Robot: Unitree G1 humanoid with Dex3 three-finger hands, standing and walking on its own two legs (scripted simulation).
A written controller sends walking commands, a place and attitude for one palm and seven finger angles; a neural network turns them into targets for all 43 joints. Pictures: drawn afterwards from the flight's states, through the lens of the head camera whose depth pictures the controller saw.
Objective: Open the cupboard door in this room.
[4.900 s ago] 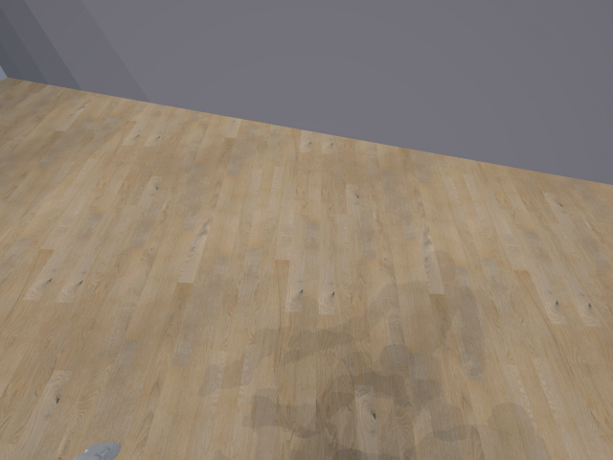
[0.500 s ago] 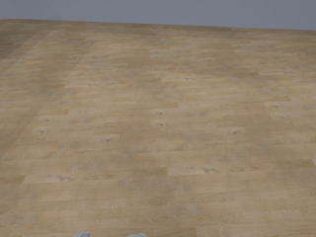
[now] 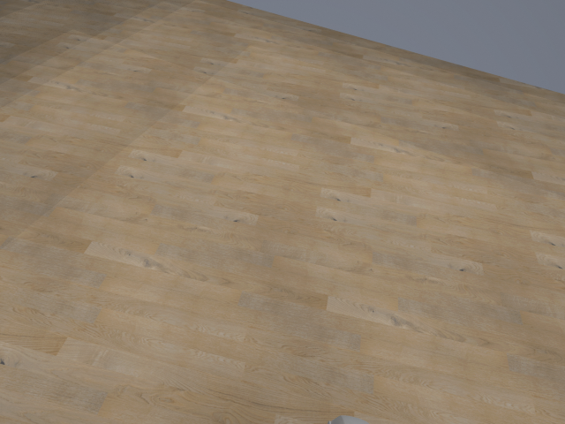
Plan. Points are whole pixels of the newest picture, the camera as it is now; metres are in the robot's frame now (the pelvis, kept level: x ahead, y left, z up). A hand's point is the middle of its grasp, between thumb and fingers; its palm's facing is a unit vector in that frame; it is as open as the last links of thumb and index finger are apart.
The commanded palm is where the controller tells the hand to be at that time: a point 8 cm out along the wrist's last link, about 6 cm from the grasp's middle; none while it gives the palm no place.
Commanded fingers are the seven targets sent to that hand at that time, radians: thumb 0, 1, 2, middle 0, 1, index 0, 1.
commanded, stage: turn or walk to find it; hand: left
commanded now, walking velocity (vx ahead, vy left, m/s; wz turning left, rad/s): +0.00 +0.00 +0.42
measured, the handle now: out of the picture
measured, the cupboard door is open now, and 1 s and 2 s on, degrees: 0 0 0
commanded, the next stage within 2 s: none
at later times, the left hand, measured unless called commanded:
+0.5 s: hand out of the picture +0.01 +0.15 -0.14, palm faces +0.24 -0.93 -0.27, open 7.4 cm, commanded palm none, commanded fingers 0.00 0.90 0.90 -0.20 -0.30 -0.20 -0.30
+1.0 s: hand out of the picture -0.09 +0.21 -0.16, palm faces +0.46 -0.85 -0.25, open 7.4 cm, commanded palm none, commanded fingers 0.00 0.90 0.90 -0.20 -0.30 -0.20 -0.30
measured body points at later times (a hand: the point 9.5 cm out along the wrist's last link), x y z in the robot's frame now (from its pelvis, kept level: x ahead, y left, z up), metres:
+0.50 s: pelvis -0.01 -0.05 +0.01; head +0.01 -0.08 +0.45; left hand +0.00 +0.20 -0.12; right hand +0.08 -0.29 -0.16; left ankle -0.07 +0.10 -0.65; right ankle +0.00 -0.13 -0.73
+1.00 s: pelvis -0.05 -0.01 +0.01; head -0.03 +0.01 +0.45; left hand -0.11 +0.25 -0.14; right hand +0.13 -0.19 -0.13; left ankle -0.08 +0.08 -0.73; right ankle +0.00 -0.15 -0.67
